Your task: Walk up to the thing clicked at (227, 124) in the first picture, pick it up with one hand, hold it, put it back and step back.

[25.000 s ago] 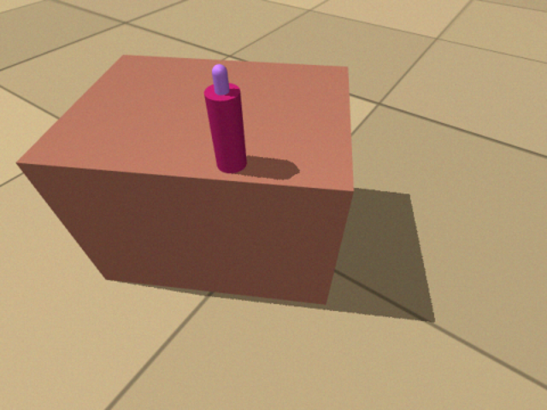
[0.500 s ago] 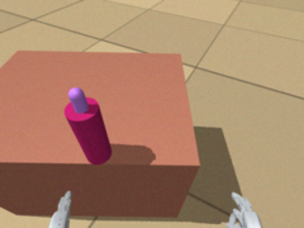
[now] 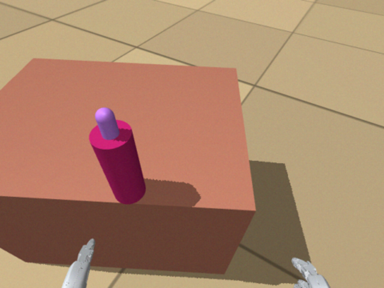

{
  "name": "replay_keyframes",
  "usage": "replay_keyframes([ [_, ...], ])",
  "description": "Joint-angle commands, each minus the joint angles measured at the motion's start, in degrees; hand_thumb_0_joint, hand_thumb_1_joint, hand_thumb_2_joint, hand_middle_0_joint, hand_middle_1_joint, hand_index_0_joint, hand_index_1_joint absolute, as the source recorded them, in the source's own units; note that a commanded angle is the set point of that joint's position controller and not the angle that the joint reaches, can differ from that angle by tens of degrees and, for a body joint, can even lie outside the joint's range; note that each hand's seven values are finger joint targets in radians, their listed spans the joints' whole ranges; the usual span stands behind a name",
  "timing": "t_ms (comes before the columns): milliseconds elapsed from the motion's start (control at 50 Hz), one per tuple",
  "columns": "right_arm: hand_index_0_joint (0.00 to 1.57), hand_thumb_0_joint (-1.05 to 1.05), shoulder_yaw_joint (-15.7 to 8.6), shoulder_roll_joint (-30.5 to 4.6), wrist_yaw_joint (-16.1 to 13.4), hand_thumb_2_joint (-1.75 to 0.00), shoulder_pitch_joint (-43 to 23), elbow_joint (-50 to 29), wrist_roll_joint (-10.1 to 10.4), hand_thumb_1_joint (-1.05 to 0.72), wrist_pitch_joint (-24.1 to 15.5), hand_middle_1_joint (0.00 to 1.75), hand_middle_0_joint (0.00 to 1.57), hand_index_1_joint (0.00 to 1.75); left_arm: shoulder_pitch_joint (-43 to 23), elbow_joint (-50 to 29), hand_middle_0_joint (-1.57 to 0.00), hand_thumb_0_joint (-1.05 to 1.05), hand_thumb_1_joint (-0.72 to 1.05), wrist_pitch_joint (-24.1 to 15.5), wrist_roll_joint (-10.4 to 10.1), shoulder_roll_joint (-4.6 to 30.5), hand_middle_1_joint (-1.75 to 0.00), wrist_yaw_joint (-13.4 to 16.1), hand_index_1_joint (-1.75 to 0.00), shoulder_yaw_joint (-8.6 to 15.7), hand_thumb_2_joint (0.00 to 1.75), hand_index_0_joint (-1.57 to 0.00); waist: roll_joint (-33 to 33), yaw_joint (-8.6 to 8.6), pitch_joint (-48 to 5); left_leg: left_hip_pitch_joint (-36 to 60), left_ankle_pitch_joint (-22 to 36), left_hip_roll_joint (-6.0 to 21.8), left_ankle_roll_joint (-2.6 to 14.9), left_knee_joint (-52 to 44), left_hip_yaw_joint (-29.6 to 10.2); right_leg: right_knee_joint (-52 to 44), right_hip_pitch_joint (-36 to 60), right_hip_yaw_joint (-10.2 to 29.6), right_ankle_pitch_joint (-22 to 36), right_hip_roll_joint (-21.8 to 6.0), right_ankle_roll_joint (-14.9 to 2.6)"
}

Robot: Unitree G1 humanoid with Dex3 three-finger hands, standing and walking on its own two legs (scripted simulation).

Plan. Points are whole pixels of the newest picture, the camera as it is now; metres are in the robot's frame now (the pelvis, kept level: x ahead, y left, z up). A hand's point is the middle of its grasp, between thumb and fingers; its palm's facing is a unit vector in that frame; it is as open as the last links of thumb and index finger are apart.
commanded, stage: home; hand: left
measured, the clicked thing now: (119, 158) +0.39 +0.18 +0.06
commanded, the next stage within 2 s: stand in 0.22 s
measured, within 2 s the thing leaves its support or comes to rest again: neither
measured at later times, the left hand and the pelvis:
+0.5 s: hand out of the picture +0.04 +0.25 -0.12, palm faces +0.01 -0.94 -0.34, open 15.9 cm; pelvis -0.02 +0.00 +0.04, yaw +1 degrees
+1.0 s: hand out of the picture +0.03 +0.23 -0.11, palm faces +0.01 -0.93 -0.36, open 7.5 cm; pelvis -0.02 -0.02 +0.05, yaw +1 degrees
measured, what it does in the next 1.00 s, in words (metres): stands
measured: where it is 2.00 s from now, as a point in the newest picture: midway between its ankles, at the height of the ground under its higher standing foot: outside the picture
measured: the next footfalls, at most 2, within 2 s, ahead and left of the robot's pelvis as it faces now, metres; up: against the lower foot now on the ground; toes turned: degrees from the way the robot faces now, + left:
none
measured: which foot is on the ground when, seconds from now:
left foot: down 0.00-1.00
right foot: down 0.00-1.00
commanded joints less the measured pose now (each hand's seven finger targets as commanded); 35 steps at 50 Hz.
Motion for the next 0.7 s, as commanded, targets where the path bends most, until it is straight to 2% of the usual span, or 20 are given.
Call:
replay_keyframes([
  [0, 0.2, 0.0, -6.0, -13.6, 2.3, -0.9, -1.1, -2.1, 1.6, -0.9, 0.0, 0.3, 0.2, 0.3, -2.1, 4.9, -0.04, 0.0, -0.61, -5.9, -0.1, 11.1, -0.04, -1.8, -0.04, 5.3, 0.02, -0.04, 1.7, 0.92, -2.6, 0.5, 14.5, 2.7, 4.26, -13.7, -4.6, -8.7, 10.3, 4.7, 6.6, -1.8, -6.32],
  [20, 0.2, 0.0, -6.1, -13.4, 2.7, -0.9, -2.2, -1.5, 2.2, -0.9, 0.3, 0.3, 0.2, 0.3, -2.6, 6.9, -0.04, 0.0, -0.61, -6.1, -0.3, 11.4, -0.04, -2.1, -0.04, 5.2, 0.02, -0.04, 1.4, 0.97, -2.7, 0.4, 13.6, 2.6, 3.98, -13.6, -4.5, -10.1, 11.1, 4.7, 6.6, -1.9, -6.28],
  [60, 0.2, 0.0, -6.2, -13.3, 3.0, -0.9, -1.8, 0.2, 2.4, -0.9, 0.6, 0.3, 0.2, 0.3, -3.7, 10.6, -0.05, 0.0, -0.57, -6.8, -0.4, 12.7, -0.05, -2.3, -0.05, 5.4, 0.05, -0.05, 0.0, 0.27, -4.7, 3.5, 17.6, 2.1, 3.5, -12.4, -3.4, -11.0, 13.1, 6.0, 13.7, -3.1, -6.25],
  [100, 0.2, 0.0, -6.3, -13.7, 3.2, -0.9, -1.3, 2.2, 2.3, -0.9, 1.0, 0.3, 0.2, 0.3, -5.4, 13.8, -0.05, 0.0, -0.59, -7.1, -0.6, 13.3, -0.05, -2.1, -0.05, 5.6, 0.03, -0.04, 0.4, -0.08, -4.6, 5.0, 19.5, 2.4, 3.68, -13.6, -4.2, -10.8, 14.2, 5.5, 16.1, -3.3, -6.01],
  [140, 0.2, 0.0, -6.5, -13.8, 3.3, -0.9, -2.0, 3.8, 2.4, -0.9, 1.4, 0.3, 0.2, 0.3, -5.5, 17.1, -0.05, 0.0, -0.58, -7.2, -0.6, 13.2, -0.05, -2.0, -0.05, 5.2, 0.04, -0.05, 0.9, 0.42, -2.4, 4.4, 18.8, 2.7, 4.0, -15.3, -5.3, -12.7, 14.6, 4.7, 14.6, -3.0, -5.56],
  [180, 0.2, 0.0, -6.3, -14.0, 3.3, -0.9, -1.1, 5.7, 2.5, -0.9, 1.8, 0.3, 0.2, 0.3, -6.6, 19.9, -0.05, 0.0, -0.57, -7.2, -0.9, 13.9, -0.05, -2.0, -0.05, 5.1, 0.05, -0.05, 0.1, -0.31, -0.3, 5.7, 16.6, 2.8, 3.91, -17.3, -5.4, -15.2, 13.6, 5.6, 10.8, -3.4, -5.7],
  [240, 0.2, 0.0, -6.4, -14.7, 3.4, -0.9, -1.7, 8.3, 2.8, -0.9, 2.4, 0.3, 0.2, 0.3, -6.7, 24.1, -0.05, 0.0, -0.54, -7.1, -1.0, 14.4, -0.05, -1.9, -0.05, 4.8, 0.06, -0.05, 0.3, 0.14, 0.9, 5.2, 15.4, 2.9, 3.66, -19.3, -5.8, -18.1, 16.8, 5.3, 9.7, -3.7, -5.48],
  [280, 0.2, 0.0, -6.1, -15.0, 3.3, -0.9, -1.2, 10.0, 2.8, -0.9, 2.7, 0.3, 0.2, 0.3, -7.4, 26.4, -0.05, 0.0, -0.56, -6.7, -1.3, 15.3, -0.05, -1.9, -0.05, 4.9, 0.05, -0.05, 1.0, -0.2, 3.1, 6.5, 12.0, 3.5, 3.81, -22.9, -6.8, -20.2, 15.2, 5.6, 4.4, -3.5, -5.19],
  [300, 0.2, 0.0, -6.1, -15.7, 3.3, -0.9, -1.8, 10.7, 2.8, -0.9, 2.6, 0.3, 0.2, 0.3, -6.9, 27.6, -0.05, 0.0, -0.53, -6.8, -1.5, 14.7, -0.06, -2.0, -0.06, 4.6, 0.07, -0.05, 2.7, 0.26, 2.3, 7.6, 14.0, 4.0, 3.74, -23.6, -7.2, -20.5, 16.8, 4.7, 6.8, -3.0, -4.75],
  [340, 0.2, 0.0, -5.9, -15.9, 3.3, -0.9, -1.4, 12.3, 3.1, -0.9, 2.5, 0.3, 0.2, 0.3, -6.2, 30.2, -0.2, 0.0, -0.37, -6.8, -1.7, 14.9, -0.22, -1.9, -0.22, 4.3, 0.23, -0.2, 1.8, 0.22, 1.8, 8.4, 16.9, 4.3, 3.21, -24.7, -7.3, -21.3, 19.8, 4.4, 11.4, -3.5, -4.58],
  [360, 0.2, 0.0, -5.6, -15.7, 3.3, -0.9, -1.5, 12.9, 3.0, -0.9, 2.6, 0.3, 0.2, 0.3, -6.8, 31.0, -0.2, 0.0, -0.29, -6.8, -1.7, 15.1, -0.3, -1.9, -0.3, 4.3, 0.31, -0.2, 1.5, 0.14, 2.9, 8.2, 15.8, 4.3, 3.05, -26.1, -7.3, -22.1, 19.4, 4.5, 9.9, -3.5, -4.32],
  [400, 0.2, 0.0, -5.4, -16.2, 3.2, -0.9, -2.2, 14.2, 3.0, -0.9, 2.7, 0.3, 0.2, 0.3, -7.2, 32.9, -0.2, 0.0, -0.13, -6.5, -1.9, 14.9, -0.3, -1.9, -0.3, 4.1, 0.47, -0.2, 2.8, 0.55, 4.5, 8.2, 13.3, 5.0, 2.96, -29.0, -8.3, -23.4, 20.1, 3.9, 6.9, -2.9, -3.67],
  [420, 0.2, 0.0, -5.3, -16.3, 3.2, -0.9, -2.0, 14.7, 3.0, -0.9, 2.6, 0.3, 0.2, 0.3, -7.7, 33.7, -0.2, 0.0, -0.05, -6.4, -2.1, 14.9, -0.3, -2.0, -0.3, 4.0, 0.55, -0.2, 2.9, 0.32, 3.8, 8.4, 14.1, 5.4, 2.88, -30.6, -8.6, -23.5, 21.9, 3.7, 8.3, -3.0, -3.43],
  [440, 0.2, 0.0, -5.2, -16.5, 3.2, -0.9, -2.5, 15.3, 3.2, -0.9, 2.6, 0.3, 0.2, 0.3, -7.0, 34.6, -0.2, 0.0, 0.03, -6.5, -2.1, 15.0, -0.3, -2.0, -0.3, 3.9, 0.63, -0.2, 2.6, 0.85, 4.1, 9.3, 15.9, 5.3, 2.61, -30.7, -8.3, -24.4, 22.2, 3.8, 9.0, -3.2, -3.57],
  [480, 0.2, 0.0, -5.0, -16.3, 3.2, -0.9, -2.3, 16.4, 3.3, -0.9, 2.6, 0.3, 0.2, 0.3, -7.8, 36.1, -0.2, 0.0, 0.19, -6.5, -2.1, 15.1, -0.3, -2.2, -0.3, 3.7, 0.79, -0.2, 2.5, 0.55, 6.1, 8.5, 14.2, 5.2, 2.21, -32.5, -8.2, -25.7, 22.7, 3.9, 7.7, -3.1, -3.19],
  [500, 0.2, 0.0, -5.0, -16.4, 3.2, -0.9, -2.3, 16.9, 3.4, -0.9, 2.6, 0.3, 0.2, 0.3, -7.4, 36.8, -0.2, 0.0, 0.27, -6.6, -2.1, 15.1, -0.3, -2.2, -0.3, 3.7, 0.87, -0.2, 2.6, 0.7, 5.3, 9.7, 14.8, 5.4, 2.38, -32.4, -8.0, -26.3, 23.2, 3.8, 8.3, -3.5, -3.14],
  [540, 0.2, 0.0, -5.0, -16.4, 3.2, -0.9, -2.5, 17.6, 3.5, -0.9, 2.7, 0.3, 0.2, 0.3, -8.4, 37.9, -0.2, 0.0, 0.43, -6.6, -2.2, 15.3, -0.3, -2.2, -0.3, 3.6, 0.9, -0.2, 2.3, 0.4, 6.1, 9.7, 14.3, 5.3, 2.13, -33.7, -7.8, -27.1, 23.6, 3.8, 8.6, -3.4, -2.81],
  [580, 0.2, 0.0, -5.0, -16.3, 3.2, -0.9, -2.7, 18.2, 3.6, -0.9, 2.8, 0.3, 0.2, 0.3, -8.6, 39.1, -0.2, 0.0, 0.59, -6.6, -2.2, 15.6, -0.3, -2.2, -0.3, 3.7, 0.9, -0.2, 1.5, 0.31, 7.3, 9.4, 11.6, 5.2, 2.12, -34.8, -7.6, -28.5, 23.6, 4.1, 6.5, -3.6, -2.62],
  [660, 0.2, 0.0, -5.0, -15.7, 3.5, -0.9, -2.4, 19.4, 3.9, -0.9, 3.1, 0.3, 0.2, 0.3, -9.4, 40.6, -0.2, 0.0, 0.9, -6.8, -2.0, 16.2, -0.3, -2.3, -0.3, 3.7, 0.9, -0.2, -1.0, 0.08, 7.3, 11.1, 12.8, 4.4, 2.04, -34.0, -6.1, -31.5, 22.9, 5.4, 3.0, -4.5, -2.62],
  [680, 0.2, 0.0, -4.9, -15.6, 3.5, -0.9, -2.2, 19.6, 3.9, -0.9, 3.2, 0.3, 0.2, 0.3, -9.8, 40.8, -0.2, 0.0, 0.9, -6.9, -2.0, 16.2, -0.3, -2.3, -0.3, 3.6, 0.9, -0.2, -1.0, -0.18, 6.2, 12.6, 14.1, 4.4, 2.08, -33.7, -5.7, -32.1, 22.7, 5.7, 3.7, -4.8, -2.55],
])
